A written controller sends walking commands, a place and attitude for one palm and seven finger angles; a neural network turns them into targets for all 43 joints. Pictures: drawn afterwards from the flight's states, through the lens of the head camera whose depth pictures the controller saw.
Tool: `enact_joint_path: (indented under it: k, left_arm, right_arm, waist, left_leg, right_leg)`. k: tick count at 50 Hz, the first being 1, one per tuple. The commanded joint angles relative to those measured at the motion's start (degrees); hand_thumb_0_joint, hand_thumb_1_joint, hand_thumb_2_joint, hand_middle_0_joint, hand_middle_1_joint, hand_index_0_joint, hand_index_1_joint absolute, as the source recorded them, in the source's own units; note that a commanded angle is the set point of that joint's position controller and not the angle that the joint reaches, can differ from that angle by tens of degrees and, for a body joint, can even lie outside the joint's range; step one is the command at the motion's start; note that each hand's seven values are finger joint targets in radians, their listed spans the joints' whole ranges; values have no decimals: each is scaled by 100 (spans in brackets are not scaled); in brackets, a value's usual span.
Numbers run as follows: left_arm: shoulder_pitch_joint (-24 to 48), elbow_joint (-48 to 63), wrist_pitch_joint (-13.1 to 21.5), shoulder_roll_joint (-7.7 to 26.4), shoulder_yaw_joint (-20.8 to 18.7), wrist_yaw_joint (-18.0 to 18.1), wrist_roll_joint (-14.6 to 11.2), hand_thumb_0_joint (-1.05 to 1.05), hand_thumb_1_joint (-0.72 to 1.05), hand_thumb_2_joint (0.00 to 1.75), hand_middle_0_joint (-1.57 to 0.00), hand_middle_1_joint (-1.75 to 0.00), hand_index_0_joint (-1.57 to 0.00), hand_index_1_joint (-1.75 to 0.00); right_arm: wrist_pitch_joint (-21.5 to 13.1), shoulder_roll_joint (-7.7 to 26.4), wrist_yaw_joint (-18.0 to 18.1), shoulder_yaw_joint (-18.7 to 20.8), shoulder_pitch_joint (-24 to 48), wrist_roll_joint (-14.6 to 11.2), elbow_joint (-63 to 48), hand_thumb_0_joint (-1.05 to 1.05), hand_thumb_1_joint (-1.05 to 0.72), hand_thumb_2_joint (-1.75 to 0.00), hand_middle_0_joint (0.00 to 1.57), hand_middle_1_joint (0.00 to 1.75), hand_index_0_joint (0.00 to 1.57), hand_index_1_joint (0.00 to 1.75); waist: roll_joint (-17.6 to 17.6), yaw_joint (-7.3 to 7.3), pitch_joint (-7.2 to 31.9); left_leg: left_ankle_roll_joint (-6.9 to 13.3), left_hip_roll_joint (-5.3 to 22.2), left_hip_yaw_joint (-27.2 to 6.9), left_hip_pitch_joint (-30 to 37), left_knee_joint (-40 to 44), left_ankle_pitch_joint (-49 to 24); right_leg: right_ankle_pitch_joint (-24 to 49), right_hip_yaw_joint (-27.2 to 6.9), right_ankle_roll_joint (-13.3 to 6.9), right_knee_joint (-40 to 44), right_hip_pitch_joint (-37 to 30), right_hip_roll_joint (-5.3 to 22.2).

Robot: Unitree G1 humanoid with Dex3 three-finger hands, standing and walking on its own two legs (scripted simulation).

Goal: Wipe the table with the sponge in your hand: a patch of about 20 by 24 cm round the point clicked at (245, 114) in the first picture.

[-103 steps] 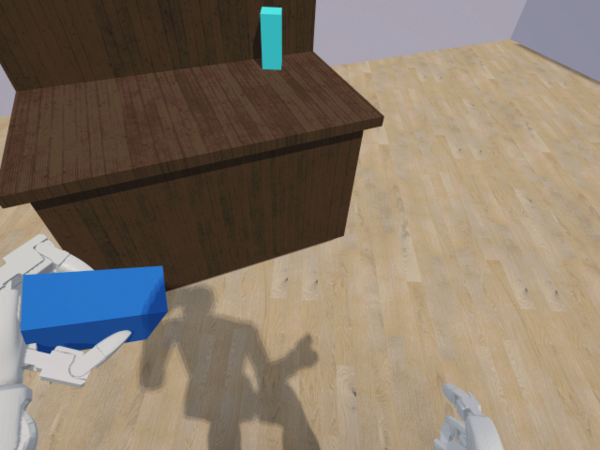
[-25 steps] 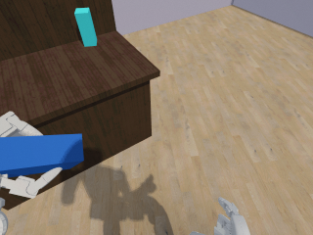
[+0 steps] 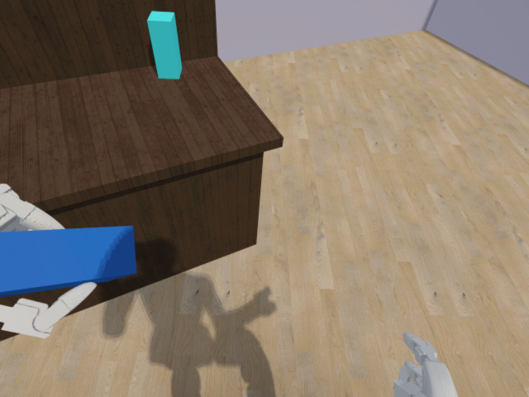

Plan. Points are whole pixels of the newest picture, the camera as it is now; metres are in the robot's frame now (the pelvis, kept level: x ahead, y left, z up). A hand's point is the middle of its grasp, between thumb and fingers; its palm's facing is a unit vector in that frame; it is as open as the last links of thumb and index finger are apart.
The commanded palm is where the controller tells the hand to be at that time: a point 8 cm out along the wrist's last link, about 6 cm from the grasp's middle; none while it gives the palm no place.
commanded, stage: take the last steps up to it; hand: left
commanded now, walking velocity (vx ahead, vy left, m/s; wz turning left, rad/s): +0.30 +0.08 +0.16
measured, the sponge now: (80, 260) +0.22 +0.21 +0.17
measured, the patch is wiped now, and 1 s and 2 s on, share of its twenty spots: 0.00 0.00 0.00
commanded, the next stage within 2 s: come to a stop and stand still in 1.56 s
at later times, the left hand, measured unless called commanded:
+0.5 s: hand (99, 214) +0.27 +0.21 +0.19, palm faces +0.43 -0.75 -0.49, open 9.3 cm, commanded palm +0.21 +0.25 +0.19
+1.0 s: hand (136, 155) +0.38 +0.20 +0.18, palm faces +0.48 -0.73 -0.49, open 9.3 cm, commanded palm +0.32 +0.24 +0.19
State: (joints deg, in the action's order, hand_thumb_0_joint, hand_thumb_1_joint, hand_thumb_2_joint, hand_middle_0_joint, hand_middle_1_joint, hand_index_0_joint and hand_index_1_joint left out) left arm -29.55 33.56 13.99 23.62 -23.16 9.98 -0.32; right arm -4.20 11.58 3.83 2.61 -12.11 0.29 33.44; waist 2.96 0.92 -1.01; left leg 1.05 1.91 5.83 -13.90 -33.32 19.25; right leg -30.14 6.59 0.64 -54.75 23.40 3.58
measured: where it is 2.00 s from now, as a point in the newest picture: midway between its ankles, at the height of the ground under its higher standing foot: (257, 376)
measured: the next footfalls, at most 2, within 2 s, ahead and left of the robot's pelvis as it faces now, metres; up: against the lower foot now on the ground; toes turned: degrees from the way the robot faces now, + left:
right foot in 0.22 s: +0.12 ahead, -0.14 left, +0.00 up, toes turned -7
left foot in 0.58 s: +0.16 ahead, +0.11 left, +0.00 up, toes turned +13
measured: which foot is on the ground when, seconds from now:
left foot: down 0.00-0.22, up 0.24-0.56, down 0.58-0.92, up 0.94-1.00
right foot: up 0.00-0.20, down 0.22-0.60, up 0.62-0.88, down 0.90-1.00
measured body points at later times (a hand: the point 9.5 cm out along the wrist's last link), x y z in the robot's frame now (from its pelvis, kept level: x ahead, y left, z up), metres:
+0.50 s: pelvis +0.07 -0.04 +0.01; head +0.10 -0.05 +0.46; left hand +0.24 +0.25 +0.21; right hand +0.24 -0.28 -0.09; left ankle +0.09 +0.11 -0.70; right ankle +0.08 -0.13 -0.73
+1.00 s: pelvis +0.19 -0.05 +0.00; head +0.21 -0.09 +0.44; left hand +0.35 +0.24 +0.20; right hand +0.36 -0.25 -0.13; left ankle +0.12 +0.08 -0.66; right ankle +0.21 -0.13 -0.73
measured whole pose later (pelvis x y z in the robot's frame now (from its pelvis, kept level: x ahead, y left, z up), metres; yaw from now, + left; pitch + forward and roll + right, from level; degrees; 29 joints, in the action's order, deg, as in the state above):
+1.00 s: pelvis +0.19 -0.05 +0.00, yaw +5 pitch -1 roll +2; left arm -24.5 24.1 12.5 20.2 -19.9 7.9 -0.5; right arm -4.7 10.4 3.0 0.1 -11.5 0.1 39.5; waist -3.6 -1.3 -3.2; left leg -0.7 2.7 2.8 -22.1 -61.4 26.3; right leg -18.6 10.5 -3.7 -37.2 17.9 3.8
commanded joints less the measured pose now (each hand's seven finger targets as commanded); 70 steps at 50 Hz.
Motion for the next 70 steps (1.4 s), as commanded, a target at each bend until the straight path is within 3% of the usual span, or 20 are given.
enact_joint_path:
  k: [1,9,10,11,12,18,27,29,30,32,38,43,45,46,48,54,64,65,67,70]
  left_arm:
    - [662,574,252,412,-169,1,-27,0,10,130,-120,-160,-120,-160]
    - [1406,397,151,556,-23,-27,10,0,10,130,-120,-160,-120,-160]
    - [1476,464,156,652,-68,-10,54,0,10,130,-120,-160,-120,-160]
    - [1475,512,140,962,-280,20,91,0,10,130,-120,-160,-120,-160]
    - [1476,491,106,1083,-443,29,0,0,10,130,-120,-160,-120,-160]
    - [579,517,364,923,-746,-77,-66,0,10,130,-120,-160,-120,-160]
    - [643,619,229,565,-329,140,-88,0,10,130,-120,-160,-120,-160]
    - [983,845,274,557,-221,133,-90,0,10,130,-120,-160,-120,-160]
    - [1047,933,316,554,-229,142,-100,0,10,130,-120,-160,-120,-160]
    - [1230,771,377,983,-344,90,26,0,10,130,-120,-160,-120,-160]
    - [652,1092,277,631,-304,30,-57,0,10,130,-120,-160,-120,-160]
    - [598,435,192,582,-393,24,-99,0,10,130,-120,-160,-120,-160]
    - [717,106,154,754,-479,28,-30,0,10,130,-120,-160,-120,-160]
    - [793,16,110,917,-582,33,-45,0,10,130,-120,-160,-120,-160]
    - [1124,57,167,798,-468,-50,-138,0,10,130,-120,-160,-120,-160]
    - [871,592,497,824,-503,-48,-26,0,10,130,-120,-160,-120,-160]
    - [379,869,338,820,-662,163,-139,0,10,130,-120,-160,-120,-160]
    - [531,902,361,791,-580,143,-153,0,10,130,-120,-160,-120,-160]
    - [546,731,412,734,-465,108,-167,0,10,130,-120,-160,-120,-160]
    - [887,515,331,814,-433,21,-93,0,10,130,-120,-160,-120,-160]
  right_arm:
    - [-373,719,-52,140,197,-124,-521,0,-90,-90,20,30,20,30]
    - [-511,648,51,-40,463,-28,-480,0,-90,-90,20,30,20,30]
    - [-496,576,46,-36,455,-24,-470,0,-90,-90,20,30,20,30]
    - [-452,403,29,-40,455,-24,-511,0,-90,-90,20,30,20,30]
    - [-466,513,16,-54,696,-8,-570,0,-90,-90,20,30,20,30]
    - [-194,360,-64,-116,685,-5,-506,0,-90,-90,20,30,20,30]
    - [-284,509,38,63,337,-6,-734,0,-90,-90,20,30,20,30]
    - [-309,697,97,134,277,-35,-787,0,-90,-90,20,30,20,30]
    - [-317,787,72,144,284,-67,-815,0,-90,-90,20,30,20,30]
    - [-438,645,42,54,369,-20,-716,0,-90,-90,20,30,20,30]
    - [-639,663,-40,84,291,-64,-573,0,-90,-90,20,30,20,30]
    - [-576,619,13,23,353,-51,-525,0,-90,-90,20,30,20,30]
    - [-466,498,35,33,323,-69,-478,0,-90,-90,20,30,20,30]
    - [-431,379,19,-12,448,-70,-585,0,-90,-90,20,30,20,30]
    - [-453,559,-53,96,511,-56,-482,0,-90,-90,20,30,20,30]
    - [-238,463,-77,-51,630,12,-455,0,-90,-90,20,30,20,30]
    - [-215,520,-6,138,306,-26,-829,0,-90,-90,20,30,20,30]
    - [-212,604,23,172,266,-51,-847,0,-90,-90,20,30,20,30]
    - [-210,727,4,180,306,-104,-923,0,-90,-90,20,30,20,30]
    - [-294,647,-36,89,389,-65,-710,0,-90,-90,20,30,20,30]
  waist:
    - [-1558,-40,279]
    - [-1325,-164,224]
    - [-591,-184,398]
    - [1170,-184,594]
    - [1382,-281,556]
    - [424,-92,565]
    - [283,-100,749]
    - [-775,9,736]
    - [-1883,-14,765]
    - [-1992,-61,529]
    - [-1828,-135,397]
    - [-1313,-126,554]
    - [212,-160,844]
    - [1835,-185,842]
    - [1211,-116,555]
    - [354,-35,646]
    - [83,-51,961]
    - [-489,28,1020]
    - [-2025,-84,961]
    - [-1552,-30,323]
  left_leg:
    - [1059,1390,-1492,947,1273,-2225]
    - [562,905,-715,-539,647,-278]
    - [401,600,-417,-864,-419,-74]
    - [96,-81,92,-1880,-2165,709]
    - [-9,-229,-435,-2326,-3355,1280]
    - [-210,341,-395,-1568,-2372,149]
    - [-53,-18,421,229,709,-571]
    - [281,570,-453,1067,1237,-504]
    - [793,1573,-1939,1708,1407,-1320]
    - [1313,2164,-2872,1394,1747,-1530]
    - [895,1322,-847,468,1604,-1509]
    - [534,1156,-361,-31,828,-899]
    - [255,583,140,-947,-1247,-261]
    - [-30,-152,223,-2348,-2843,1169]
    - [-139,121,-816,-2571,-4060,838]
    - [-235,345,-328,-1838,-2423,-142]
    - [-76,-64,425,316,840,-1175]
    - [82,183,72,964,1025,-1379]
    - [1097,1978,-2482,1661,1358,-2879]
    - [1288,1934,-2337,514,1748,-1352]
  right_leg:
    - [436,-124,143,-79,1210,109]
    - [1297,377,142,2554,-1543,-170]
    - [1275,-280,-69,3048,-2036,280]
    - [1269,-2480,-649,3690,-2553,1622]
    - [1341,-3536,-1041,4120,-2367,2368]
    - [2552,-1116,-856,3758,-1608,1532]
    - [1667,-818,-596,3057,-1478,1127]
    - [1352,-486,-272,1753,-610,576]
    - [278,28,-10,544,444,-10]
    - [-567,-448,-31,-972,1243,75]
    - [723,18,80,385,354,111]
    - [1319,519,110,2295,-1168,-253]
    - [1497,-914,-318,3226,-2259,636]
    - [2228,-3246,-968,3725,-2870,1933]
    - [2193,-3463,-1113,3920,-2296,2204]
    - [4721,-737,-794,3416,-1925,1462]
    - [3755,-522,-508,2369,-1797,1069]
    - [3354,-415,-347,1634,-1260,836]
    - [-722,-111,-11,-371,510,-122]
    - [-219,-495,16,-1017,880,181]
